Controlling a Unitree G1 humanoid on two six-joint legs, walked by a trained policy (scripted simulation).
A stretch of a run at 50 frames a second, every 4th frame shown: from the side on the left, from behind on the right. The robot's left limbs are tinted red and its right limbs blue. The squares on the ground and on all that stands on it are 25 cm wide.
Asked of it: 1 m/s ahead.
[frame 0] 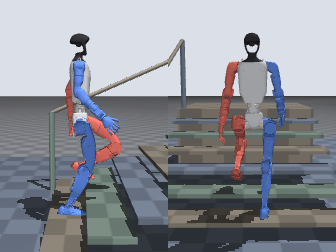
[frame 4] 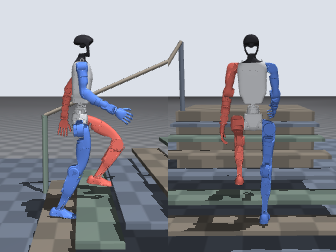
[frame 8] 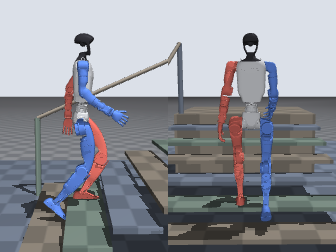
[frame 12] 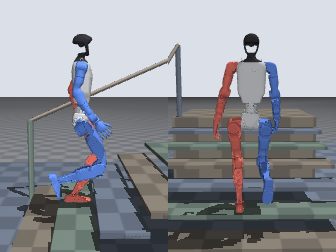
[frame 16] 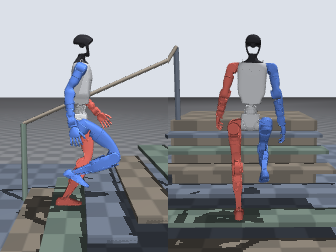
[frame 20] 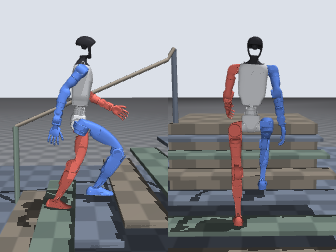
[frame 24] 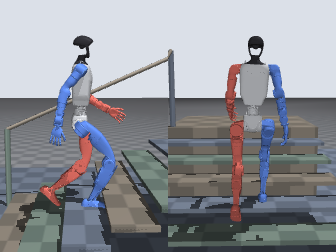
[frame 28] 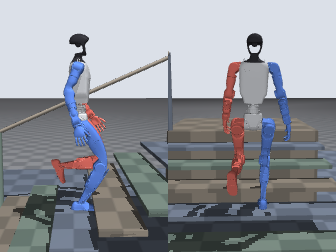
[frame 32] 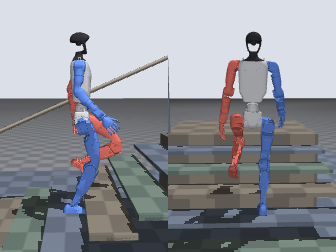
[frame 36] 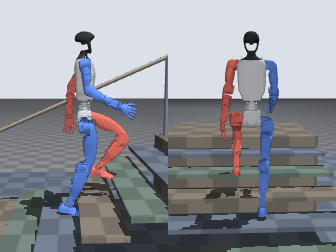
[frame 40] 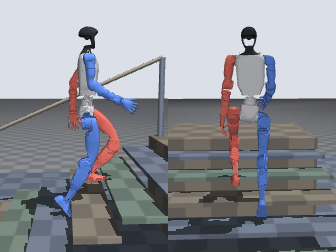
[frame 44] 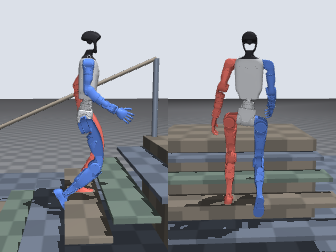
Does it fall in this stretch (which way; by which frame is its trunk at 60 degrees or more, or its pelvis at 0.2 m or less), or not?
no
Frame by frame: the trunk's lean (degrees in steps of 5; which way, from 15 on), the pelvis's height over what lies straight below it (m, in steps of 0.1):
0: 0, 0.8
4: 5, 0.7
8: 0, 0.7
12: 0, 0.7
16: 5, 0.7
20: 5, 0.7
24: 5, 0.7
28: 0, 0.7
32: 0, 0.8
36: 0, 0.7
40: 0, 0.7
44: 5, 0.7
